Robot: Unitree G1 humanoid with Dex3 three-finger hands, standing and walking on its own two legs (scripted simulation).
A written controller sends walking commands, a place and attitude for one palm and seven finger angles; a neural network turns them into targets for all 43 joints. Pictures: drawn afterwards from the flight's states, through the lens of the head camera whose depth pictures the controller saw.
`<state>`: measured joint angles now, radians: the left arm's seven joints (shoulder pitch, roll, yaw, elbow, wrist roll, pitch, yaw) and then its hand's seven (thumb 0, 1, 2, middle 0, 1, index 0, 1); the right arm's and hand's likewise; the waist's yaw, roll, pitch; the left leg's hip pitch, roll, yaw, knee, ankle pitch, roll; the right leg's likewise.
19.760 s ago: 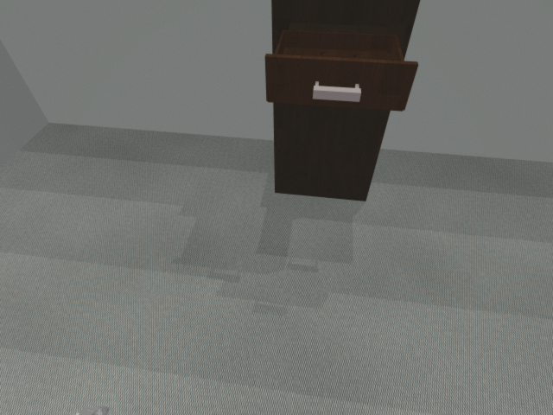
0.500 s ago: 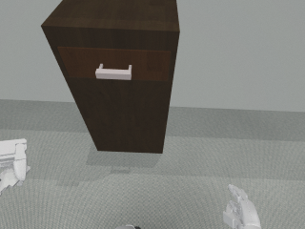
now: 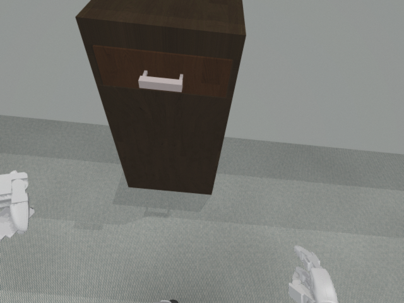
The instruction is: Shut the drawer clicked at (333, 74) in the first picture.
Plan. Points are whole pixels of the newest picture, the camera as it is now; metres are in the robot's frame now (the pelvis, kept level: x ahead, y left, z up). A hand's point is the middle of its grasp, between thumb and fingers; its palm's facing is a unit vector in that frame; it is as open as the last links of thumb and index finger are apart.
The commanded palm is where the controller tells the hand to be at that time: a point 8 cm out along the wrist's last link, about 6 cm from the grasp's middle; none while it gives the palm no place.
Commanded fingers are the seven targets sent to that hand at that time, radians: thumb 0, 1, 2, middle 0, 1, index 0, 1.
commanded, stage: step back with the hand held close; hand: left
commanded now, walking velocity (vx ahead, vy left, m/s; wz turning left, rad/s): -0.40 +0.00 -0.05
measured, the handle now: (162, 79) +0.74 +0.17 +0.00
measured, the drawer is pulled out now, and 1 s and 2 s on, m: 0.00 0.00 0.00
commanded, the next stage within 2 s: stop stepping back and stand still in 0.08 s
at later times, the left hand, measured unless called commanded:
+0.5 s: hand (15, 300) +0.11 +0.22 +0.16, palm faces +0.33 -0.84 -0.44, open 3.2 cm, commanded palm +0.06 +0.26 +0.18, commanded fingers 0.00 0.90 0.90 -1.40 -1.60 -1.40 -1.60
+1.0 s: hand out of the picture +0.11 +0.25 +0.16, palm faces +0.37 -0.83 -0.42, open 3.2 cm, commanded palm +0.06 +0.29 +0.18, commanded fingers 0.00 0.90 0.90 -1.40 -1.60 -1.40 -1.60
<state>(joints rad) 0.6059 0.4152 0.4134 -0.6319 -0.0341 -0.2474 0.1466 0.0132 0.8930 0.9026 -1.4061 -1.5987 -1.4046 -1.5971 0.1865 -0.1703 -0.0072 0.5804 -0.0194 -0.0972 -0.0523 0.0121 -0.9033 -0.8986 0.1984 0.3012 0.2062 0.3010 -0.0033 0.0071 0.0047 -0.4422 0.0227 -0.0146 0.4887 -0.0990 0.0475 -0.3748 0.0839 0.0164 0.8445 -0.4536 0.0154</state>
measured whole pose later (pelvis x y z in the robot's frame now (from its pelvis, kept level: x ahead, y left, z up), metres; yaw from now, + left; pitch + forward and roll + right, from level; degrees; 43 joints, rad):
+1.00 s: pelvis -0.08 +0.01 +0.00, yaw -1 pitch +0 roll -1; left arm 0.62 0.35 0.34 -0.54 -0.04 -0.20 0.14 0.01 0.89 0.90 -1.41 -1.60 -1.41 -1.60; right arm 0.24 -0.20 0.02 0.66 0.01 -0.08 -0.08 0.01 -0.90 -0.90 0.20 0.30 0.21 0.30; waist 0.02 0.01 -0.02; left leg -0.30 -0.02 -0.01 0.52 -0.22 0.03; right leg -0.16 0.04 -0.02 0.49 -0.33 -0.03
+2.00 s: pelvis -0.11 +0.01 +0.00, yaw +1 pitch -2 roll -1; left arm 0.39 0.13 0.01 1.17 0.01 0.01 0.03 0.00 0.91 0.90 -0.30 -0.42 -0.30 -0.42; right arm 0.33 -0.12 -0.01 1.12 -0.01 0.04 -0.04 0.00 -0.91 -0.90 0.20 0.30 0.20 0.30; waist 0.00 0.04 0.04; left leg -0.28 -0.04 -0.04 0.46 -0.14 0.03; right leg -0.14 0.03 -0.06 0.45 -0.27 -0.03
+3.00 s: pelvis -0.08 -0.02 +0.00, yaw +0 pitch -2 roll +0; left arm 0.32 0.10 0.01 1.15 0.01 -0.01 0.04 0.00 0.91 0.90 -0.20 -0.30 -0.20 -0.30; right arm 0.28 -0.12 -0.01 1.13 -0.01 0.01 -0.05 0.00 -0.91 -0.90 0.19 0.30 0.20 0.30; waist 0.00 0.02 0.05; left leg -0.24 -0.01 -0.05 0.46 -0.18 -0.01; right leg -0.09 0.05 -0.06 0.42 -0.30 -0.06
